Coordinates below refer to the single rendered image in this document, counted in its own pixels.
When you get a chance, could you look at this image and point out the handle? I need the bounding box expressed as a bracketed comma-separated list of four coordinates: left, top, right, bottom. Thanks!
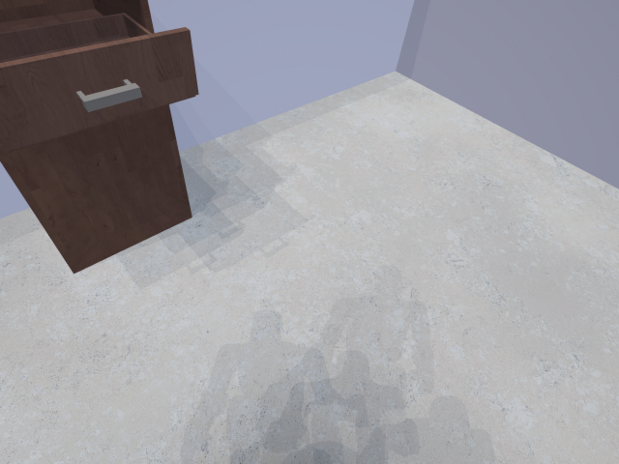
[76, 79, 142, 112]

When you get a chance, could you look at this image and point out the cabinet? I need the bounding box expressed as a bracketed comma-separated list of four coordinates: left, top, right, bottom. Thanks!
[0, 0, 192, 274]

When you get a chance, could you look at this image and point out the drawer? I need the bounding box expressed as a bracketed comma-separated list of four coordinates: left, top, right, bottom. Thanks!
[0, 13, 199, 154]

